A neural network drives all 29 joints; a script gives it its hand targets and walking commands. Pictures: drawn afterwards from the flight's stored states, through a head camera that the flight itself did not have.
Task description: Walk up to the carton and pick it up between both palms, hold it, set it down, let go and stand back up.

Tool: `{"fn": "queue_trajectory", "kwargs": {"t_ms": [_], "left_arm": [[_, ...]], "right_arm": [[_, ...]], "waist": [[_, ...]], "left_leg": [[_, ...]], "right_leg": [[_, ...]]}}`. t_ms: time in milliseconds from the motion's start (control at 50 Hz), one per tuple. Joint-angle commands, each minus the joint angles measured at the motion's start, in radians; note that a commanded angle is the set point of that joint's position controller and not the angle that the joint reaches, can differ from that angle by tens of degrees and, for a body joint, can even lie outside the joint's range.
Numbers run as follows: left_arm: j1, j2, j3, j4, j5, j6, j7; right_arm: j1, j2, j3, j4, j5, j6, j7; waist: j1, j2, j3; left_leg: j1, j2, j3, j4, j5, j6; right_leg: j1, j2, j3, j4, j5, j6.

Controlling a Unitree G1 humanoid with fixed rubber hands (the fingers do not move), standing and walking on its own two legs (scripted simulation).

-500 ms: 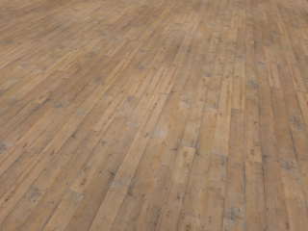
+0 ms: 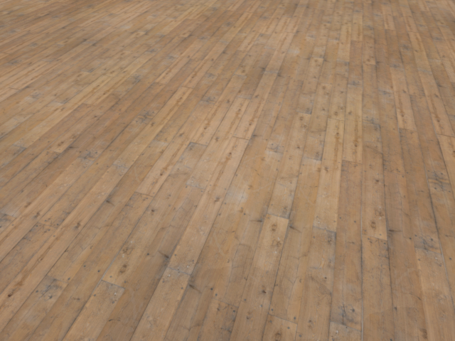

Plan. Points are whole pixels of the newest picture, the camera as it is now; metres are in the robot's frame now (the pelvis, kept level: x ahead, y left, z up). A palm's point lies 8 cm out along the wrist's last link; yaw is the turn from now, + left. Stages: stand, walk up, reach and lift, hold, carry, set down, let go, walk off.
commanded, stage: stand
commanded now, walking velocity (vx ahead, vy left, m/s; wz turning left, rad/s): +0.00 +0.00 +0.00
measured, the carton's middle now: out of the picture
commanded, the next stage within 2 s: walk up in 0.72 s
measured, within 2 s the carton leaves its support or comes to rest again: neither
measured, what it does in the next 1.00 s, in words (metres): stands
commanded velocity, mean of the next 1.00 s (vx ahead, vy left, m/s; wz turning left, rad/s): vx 0.00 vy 0.00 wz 0.00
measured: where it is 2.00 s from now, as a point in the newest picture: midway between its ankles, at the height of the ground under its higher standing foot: outside the picture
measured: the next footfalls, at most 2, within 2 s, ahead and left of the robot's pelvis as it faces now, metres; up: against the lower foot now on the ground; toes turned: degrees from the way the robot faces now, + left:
left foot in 1.34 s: -0.05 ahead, +0.24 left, +0.00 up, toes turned +21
right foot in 1.64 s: -0.01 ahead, +0.07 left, +0.00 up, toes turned +31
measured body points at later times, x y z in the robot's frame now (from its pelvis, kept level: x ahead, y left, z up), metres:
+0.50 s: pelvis +0.00 +0.00 +0.00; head +0.01 +0.00 +0.45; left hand -0.04 +0.20 -0.16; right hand -0.03 -0.20 -0.16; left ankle -0.01 +0.11 -0.74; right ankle -0.01 -0.13 -0.74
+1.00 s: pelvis -0.01 +0.00 -0.01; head +0.02 +0.00 +0.44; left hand -0.02 +0.22 -0.17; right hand -0.02 -0.22 -0.17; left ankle -0.01 +0.11 -0.74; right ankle -0.01 -0.13 -0.74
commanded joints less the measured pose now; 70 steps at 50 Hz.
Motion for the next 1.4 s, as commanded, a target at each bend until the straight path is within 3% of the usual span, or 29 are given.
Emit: {"fn": "queue_trajectory", "kwargs": {"t_ms": [0, 880, 900, 920, 940, 960, 980, 1000, 1020, 1040, 1060, 1080, 1100, 1120, 1140, 1180, 1240, 1260, 1280, 1300, 1320, 1340, 1360, 1380], "left_arm": [[0.103, 0.064, 0.010, 0.000, 0.000, -0.004, 0.003], [0.104, 0.065, 0.010, 0.003, 0.000, -0.003, 0.003], [-0.142, 0.285, 0.075, -0.117, 0.019, -0.011, 0.029], [-0.101, 0.269, 0.083, -0.128, 0.019, -0.013, 0.039], [-0.040, 0.222, 0.079, -0.125, 0.009, -0.010, 0.043], [-0.013, 0.197, 0.077, -0.130, 0.001, -0.004, 0.045], [-0.002, 0.197, 0.083, -0.137, -0.001, 0.002, 0.046], [0.026, 0.217, 0.095, -0.147, 0.007, 0.006, 0.048], [0.038, 0.256, 0.104, -0.154, 0.015, 0.010, 0.052], [-0.002, 0.306, 0.110, -0.183, 0.027, 0.006, 0.061], [-0.044, 0.331, 0.115, -0.184, 0.023, 0.000, 0.072], [-0.125, 0.315, 0.113, -0.196, 0.018, -0.001, 0.080], [-0.200, 0.313, 0.110, -0.211, 0.024, -0.003, 0.079], [-0.256, 0.317, 0.106, -0.231, 0.035, -0.007, 0.075], [-0.286, 0.321, 0.102, -0.245, 0.040, -0.011, 0.069], [-0.277, 0.337, 0.099, -0.262, 0.051, -0.010, 0.057], [-0.259, 0.416, 0.109, -0.287, 0.076, 0.003, 0.035], [-0.268, 0.436, 0.107, -0.289, 0.080, 0.013, 0.027], [-0.294, 0.429, 0.097, -0.294, 0.079, 0.023, 0.020], [-0.276, 0.364, 0.078, -0.298, 0.078, 0.034, 0.008], [-0.244, 0.283, 0.062, -0.330, 0.062, 0.043, -0.015], [-0.244, 0.277, 0.053, -0.377, 0.033, 0.058, 0.000], [-0.264, 0.294, 0.050, -0.381, 0.009, 0.058, 0.005], [-0.282, 0.313, 0.057, -0.380, -0.009, 0.048, 0.009]], "right_arm": [[0.097, -0.068, -0.011, -0.005, 0.000, -0.005, -0.004], [0.098, -0.070, -0.011, -0.007, 0.001, -0.007, -0.003], [-0.077, -0.280, -0.076, -0.114, 0.009, -0.003, -0.006], [-0.062, -0.297, -0.085, -0.124, 0.006, -0.004, -0.005], [-0.085, -0.294, -0.092, -0.137, -0.001, 0.002, -0.007], [-0.089, -0.287, -0.100, -0.158, -0.005, 0.011, -0.007], [-0.092, -0.258, -0.096, -0.171, -0.008, 0.020, -0.005], [-0.116, -0.235, -0.091, -0.198, -0.013, 0.030, -0.001], [-0.134, -0.202, -0.085, -0.222, -0.020, 0.043, -0.002], [-0.129, -0.183, -0.087, -0.238, -0.056, 0.065, -0.005], [-0.126, -0.232, -0.102, -0.260, -0.077, 0.086, -0.006], [-0.135, -0.252, -0.115, -0.262, -0.077, 0.095, 0.005], [-0.115, -0.252, -0.118, -0.254, -0.064, 0.098, 0.017], [-0.078, -0.244, -0.116, -0.247, -0.053, 0.098, 0.030], [-0.059, -0.238, -0.112, -0.246, -0.046, 0.097, 0.043], [-0.088, -0.230, -0.094, -0.251, -0.028, 0.094, 0.067], [-0.111, -0.245, -0.078, -0.270, -0.003, 0.078, 0.097], [-0.086, -0.263, -0.081, -0.265, 0.003, 0.071, 0.102], [-0.028, -0.288, -0.089, -0.242, 0.008, 0.063, 0.102], [0.018, -0.343, -0.106, -0.217, 0.004, 0.059, 0.096], [0.011, -0.444, -0.122, -0.250, -0.011, 0.059, 0.091], [-0.026, -0.530, -0.137, -0.286, 0.023, 0.063, 0.088], [-0.102, -0.544, -0.143, -0.308, 0.030, 0.069, 0.067], [-0.159, -0.512, -0.134, -0.322, 0.014, 0.074, 0.055]], "waist": [[0.000, 0.002, 0.062], [0.000, 0.002, 0.063], [-0.024, 0.023, 0.111], [-0.010, 0.029, 0.000], [0.011, 0.049, -0.046], [0.010, 0.058, -0.071], [0.013, 0.039, -0.079], [0.039, -0.014, -0.088], [0.076, -0.163, -0.085], [0.077, -0.237, -0.048], [0.055, -0.168, -0.013], [0.023, -0.098, 0.035], [-0.020, -0.085, 0.057], [-0.050, -0.110, 0.063], [-0.062, -0.130, 0.049], [-0.044, -0.115, 0.026], [-0.032, -0.158, -0.027], [-0.049, -0.142, -0.045], [-0.086, -0.074, -0.068], [-0.107, 0.118, -0.057], [-0.083, 0.404, 0.003], [-0.095, 0.408, 0.006], [-0.084, 0.367, 0.016], [-0.066, 0.296, 0.024]], "left_leg": [[-0.033, 0.099, -0.084, -0.083, 0.109, 0.022], [-0.029, 0.099, -0.085, -0.087, 0.115, 0.025], [-0.182, 0.099, -0.149, 0.064, 0.388, 0.033], [-0.209, 0.116, -0.161, 0.080, 0.469, 0.052], [-0.185, 0.128, -0.175, 0.123, 0.475, 0.083], [-0.215, 0.132, -0.199, 0.162, 0.455, 0.103], [-0.290, 0.119, -0.205, 0.205, 0.409, 0.100], [-0.373, 0.080, -0.177, 0.300, 0.317, 0.072], [-0.411, -0.013, -0.060, 0.533, 0.089, -0.001], [-0.477, 0.017, -0.012, 0.760, -0.403, -0.072], [-0.471, 0.108, -0.090, 0.894, -0.407, -0.097], [-0.409, 0.144, -0.140, 0.909, -0.380, -0.099], [-0.372, 0.153, -0.156, 0.907, -0.323, -0.101], [-0.354, 0.155, -0.148, 0.850, -0.265, -0.101], [-0.341, 0.157, -0.135, 0.786, -0.218, -0.098], [-0.318, 0.150, -0.067, 0.608, -0.168, -0.089], [-0.175, 0.116, 0.059, 0.360, -0.129, -0.065], [-0.101, 0.094, 0.109, 0.263, -0.068, -0.058], [-0.001, 0.055, 0.150, 0.136, 0.024, -0.046], [0.055, 0.017, 0.064, 0.017, 0.066, -0.018], [0.097, 0.233, -0.348, -0.049, 0.402, 0.065], [-0.071, 0.342, -0.531, -0.146, 0.388, 0.237], [-0.132, 0.336, -0.528, -0.206, 0.261, 0.264], [-0.115, 0.285, -0.411, -0.144, 0.248, 0.243]], "right_leg": [[-0.038, -0.063, 0.051, -0.062, 0.111, -0.033], [-0.034, -0.065, 0.048, -0.062, 0.115, -0.030], [0.000, -0.049, -0.038, 0.106, 0.237, -0.092], [0.078, -0.062, -0.039, 0.169, 0.285, -0.111], [0.043, -0.072, -0.028, 0.221, 0.257, -0.121], [0.040, -0.082, -0.013, 0.250, 0.217, -0.132], [0.072, -0.104, 0.014, 0.245, 0.187, -0.153], [0.114, -0.169, 0.072, 0.195, 0.189, -0.195], [0.094, -0.351, 0.199, 0.017, 0.257, -0.279], [0.055, -0.574, 0.344, -0.115, 0.354, -0.391], [-0.024, -0.624, 0.367, -0.156, 0.318, -0.425], [-0.111, -0.558, 0.242, -0.157, 0.302, -0.376], [-0.128, -0.468, 0.126, -0.115, 0.326, -0.328], [-0.120, -0.400, 0.037, -0.073, 0.344, -0.287], [-0.095, -0.369, -0.017, -0.038, 0.361, -0.263], [-0.038, -0.335, -0.082, 0.013, 0.350, -0.239], [-0.030, -0.315, -0.137, 0.096, 0.284, -0.206], [-0.054, -0.307, -0.156, 0.151, 0.247, -0.189], [-0.100, -0.272, -0.187, 0.255, 0.190, -0.155], [-0.186, -0.170, -0.222, 0.454, 0.012, -0.110], [-0.489, -0.020, -0.213, 0.679, -0.520, -0.041], [-0.446, -0.014, -0.025, 0.793, -0.595, -0.023], [-0.432, -0.025, 0.009, 0.807, -0.550, -0.020], [-0.448, -0.027, 0.011, 0.780, -0.445, -0.022]]}}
